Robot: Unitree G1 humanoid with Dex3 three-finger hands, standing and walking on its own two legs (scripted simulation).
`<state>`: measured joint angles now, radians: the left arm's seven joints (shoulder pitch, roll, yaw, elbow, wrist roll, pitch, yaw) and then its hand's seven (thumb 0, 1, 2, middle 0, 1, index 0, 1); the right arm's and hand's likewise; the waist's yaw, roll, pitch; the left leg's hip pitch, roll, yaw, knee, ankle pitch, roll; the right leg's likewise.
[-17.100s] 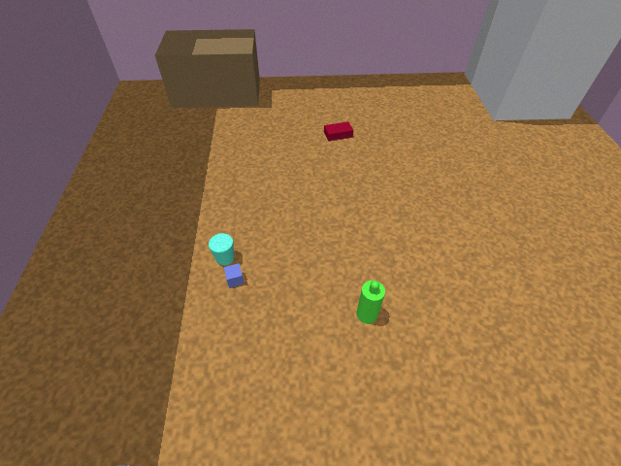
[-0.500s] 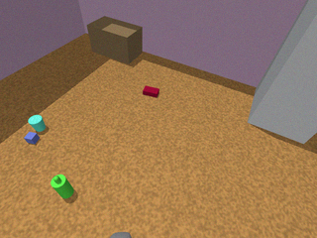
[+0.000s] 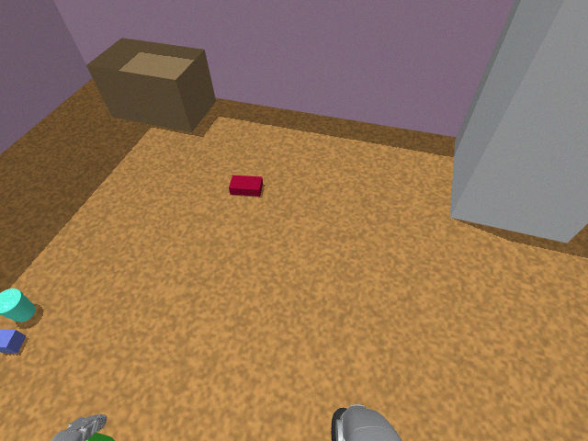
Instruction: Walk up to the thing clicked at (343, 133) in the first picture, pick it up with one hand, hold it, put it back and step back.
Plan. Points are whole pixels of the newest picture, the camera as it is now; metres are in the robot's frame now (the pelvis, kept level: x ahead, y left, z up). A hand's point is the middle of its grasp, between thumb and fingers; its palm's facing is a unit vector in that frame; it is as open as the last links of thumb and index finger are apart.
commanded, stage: walk up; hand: left
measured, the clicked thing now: (246, 185) +1.23 +0.21 -0.73
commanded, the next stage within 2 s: none
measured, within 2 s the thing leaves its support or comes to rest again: neither
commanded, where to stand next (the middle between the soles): +0.79 -0.03 m, yaw +2 degrees
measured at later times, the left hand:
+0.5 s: hand (131, 366) +0.25 +0.28 -0.14, palm faces +0.03 -0.94 -0.35, open 7.4 cm
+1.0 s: hand (184, 223) +0.53 +0.23 -0.11, palm faces -0.02 -0.91 -0.41, open 7.4 cm
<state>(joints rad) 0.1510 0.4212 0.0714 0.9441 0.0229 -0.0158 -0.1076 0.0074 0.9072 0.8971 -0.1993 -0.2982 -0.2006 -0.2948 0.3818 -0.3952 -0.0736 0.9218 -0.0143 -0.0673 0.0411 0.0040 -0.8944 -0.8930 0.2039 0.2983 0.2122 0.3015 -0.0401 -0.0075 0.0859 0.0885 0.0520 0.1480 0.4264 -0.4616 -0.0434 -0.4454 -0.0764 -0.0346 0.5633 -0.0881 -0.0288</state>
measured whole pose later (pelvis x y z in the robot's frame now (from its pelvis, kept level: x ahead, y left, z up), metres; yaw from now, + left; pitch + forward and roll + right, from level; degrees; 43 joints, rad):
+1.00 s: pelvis +0.45 -0.06 +0.00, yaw +1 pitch -3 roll +1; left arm 0.25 0.40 0.07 0.87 0.03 -0.07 -0.08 0.01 0.91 0.90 -0.20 -0.30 -0.20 -0.29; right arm 0.35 -0.44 -0.07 0.85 0.00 -0.05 0.03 0.00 -0.90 -0.89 0.20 0.30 0.21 0.30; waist -0.02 0.05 0.09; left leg -0.16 0.10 0.03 0.77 -0.46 0.01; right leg -0.38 -0.05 -0.07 0.65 -0.21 -0.02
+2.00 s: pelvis +0.71 -0.06 +0.00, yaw +3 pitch -4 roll +1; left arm 0.27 0.37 0.03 0.88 0.02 -0.07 -0.01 0.00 0.91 0.90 -0.20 -0.30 -0.20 -0.30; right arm 0.24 -0.42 -0.04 0.86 0.00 0.02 0.02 0.00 -0.90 -0.89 0.20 0.30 0.21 0.30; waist 0.02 0.07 0.13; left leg -0.38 0.02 0.01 1.00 -0.54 0.03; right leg -0.37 -0.05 -0.03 0.65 -0.22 -0.02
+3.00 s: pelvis +0.76 -0.02 +0.02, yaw +3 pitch -3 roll +0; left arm 0.07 0.36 0.00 1.14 0.01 -0.01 -0.01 0.00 0.91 0.90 -0.20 -0.30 -0.20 -0.29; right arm 0.07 -0.36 -0.01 1.13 0.00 -0.01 0.01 0.00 -0.90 -0.89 0.20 0.30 0.21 0.30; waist 0.01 0.00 0.06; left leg -0.13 0.04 0.05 0.40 -0.21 -0.02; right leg -0.15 -0.03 0.01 0.41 -0.21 0.02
